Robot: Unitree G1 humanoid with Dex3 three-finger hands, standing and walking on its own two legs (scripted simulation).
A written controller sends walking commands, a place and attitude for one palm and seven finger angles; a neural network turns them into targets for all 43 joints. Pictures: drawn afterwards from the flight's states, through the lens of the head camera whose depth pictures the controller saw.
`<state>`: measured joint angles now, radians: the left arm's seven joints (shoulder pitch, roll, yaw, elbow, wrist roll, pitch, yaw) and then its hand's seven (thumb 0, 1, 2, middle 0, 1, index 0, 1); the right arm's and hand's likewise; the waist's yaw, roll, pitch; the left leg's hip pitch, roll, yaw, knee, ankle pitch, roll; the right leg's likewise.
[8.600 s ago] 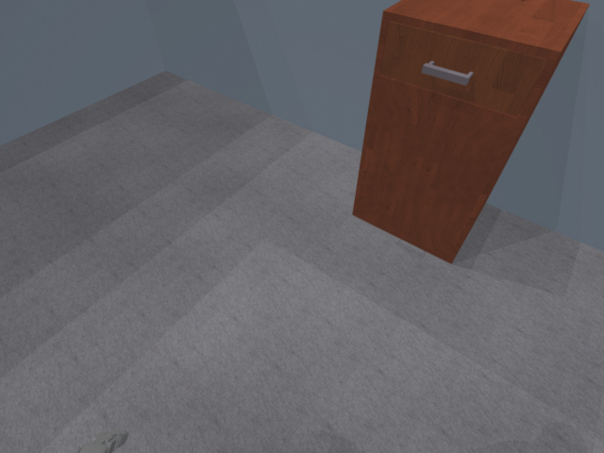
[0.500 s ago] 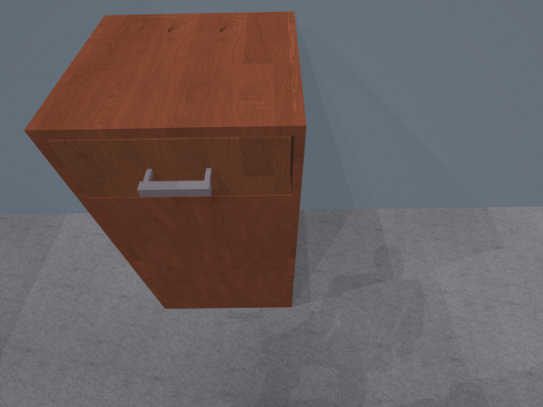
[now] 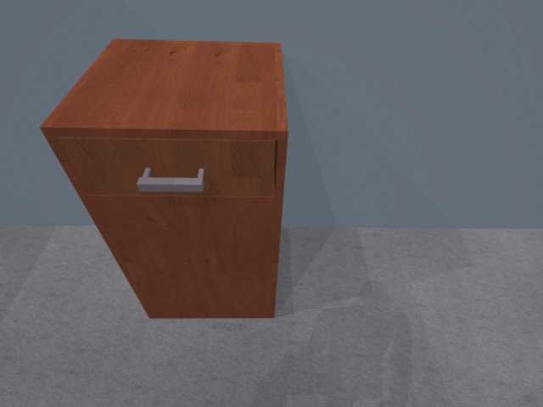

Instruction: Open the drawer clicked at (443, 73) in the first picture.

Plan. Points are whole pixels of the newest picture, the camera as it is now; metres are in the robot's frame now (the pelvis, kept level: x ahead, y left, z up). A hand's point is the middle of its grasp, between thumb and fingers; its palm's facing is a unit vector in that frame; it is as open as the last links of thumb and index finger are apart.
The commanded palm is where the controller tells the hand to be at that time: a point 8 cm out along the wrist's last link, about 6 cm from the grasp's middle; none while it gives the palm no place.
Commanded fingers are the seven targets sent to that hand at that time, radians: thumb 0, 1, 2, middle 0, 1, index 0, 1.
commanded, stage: come to a stop and stand still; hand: left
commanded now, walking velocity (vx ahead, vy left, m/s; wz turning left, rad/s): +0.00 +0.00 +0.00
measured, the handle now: (172, 178) +0.55 +0.24 -0.01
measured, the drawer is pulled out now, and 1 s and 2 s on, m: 0.00 0.00 0.00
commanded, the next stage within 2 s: look again from close up in 1.34 s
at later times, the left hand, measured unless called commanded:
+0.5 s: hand out of the picture -0.04 +0.17 -0.18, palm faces +0.05 -0.99 -0.15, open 7.4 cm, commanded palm none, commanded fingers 0.00 0.90 0.90 -0.20 -0.30 -0.20 -0.30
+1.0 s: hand out of the picture +0.03 +0.18 -0.18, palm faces +0.01 -0.99 -0.17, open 7.4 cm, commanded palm none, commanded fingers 0.00 0.90 0.90 -0.20 -0.30 -0.20 -0.30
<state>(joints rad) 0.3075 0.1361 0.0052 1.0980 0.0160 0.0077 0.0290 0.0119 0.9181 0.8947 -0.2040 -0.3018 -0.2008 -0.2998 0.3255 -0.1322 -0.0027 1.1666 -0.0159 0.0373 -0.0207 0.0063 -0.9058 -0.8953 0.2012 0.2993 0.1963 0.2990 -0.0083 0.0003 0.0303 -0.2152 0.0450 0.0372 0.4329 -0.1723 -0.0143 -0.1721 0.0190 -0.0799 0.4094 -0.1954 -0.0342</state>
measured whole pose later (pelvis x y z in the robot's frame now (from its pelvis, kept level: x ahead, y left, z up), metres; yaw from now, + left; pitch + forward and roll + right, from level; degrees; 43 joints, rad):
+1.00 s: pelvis +0.04 +0.02 +0.00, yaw -1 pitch +0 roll +0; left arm 0.32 0.12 0.00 1.12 0.02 -0.02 0.04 0.01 0.91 0.90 -0.20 -0.30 -0.20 -0.30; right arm 0.29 -0.13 0.01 1.15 -0.01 0.00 -0.03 0.01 -0.91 -0.90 0.20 0.30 0.20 0.30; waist 0.00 0.00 0.02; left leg -0.18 0.01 0.07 0.41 -0.23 0.01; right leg -0.16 -0.01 -0.04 0.42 -0.25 0.00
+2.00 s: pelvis +0.06 +0.02 -0.01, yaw -1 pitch -1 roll +1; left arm 0.27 0.16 -0.02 1.08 0.01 -0.01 0.03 0.01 0.91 0.89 -0.20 -0.30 -0.20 -0.30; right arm 0.28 -0.16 0.03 1.11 -0.01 -0.02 -0.02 0.01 -0.91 -0.90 0.20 0.30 0.20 0.30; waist -0.01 0.01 0.04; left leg -0.17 0.00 0.08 0.48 -0.30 0.02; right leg -0.16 -0.03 -0.03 0.51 -0.33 0.00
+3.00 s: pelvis +0.03 +0.01 -0.02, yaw -2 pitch +5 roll +1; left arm 0.27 0.40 -0.03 -0.05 0.97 -0.01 0.26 0.00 -0.03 0.50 -0.29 -0.90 -0.29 -0.89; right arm 0.19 -0.27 -0.03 0.64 -0.03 0.06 -0.05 0.02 -0.90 -0.90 0.21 0.30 0.20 0.30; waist 0.05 0.06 -0.04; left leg -0.42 0.00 0.04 0.65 -0.31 0.00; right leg -0.42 0.00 -0.02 0.70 -0.36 -0.03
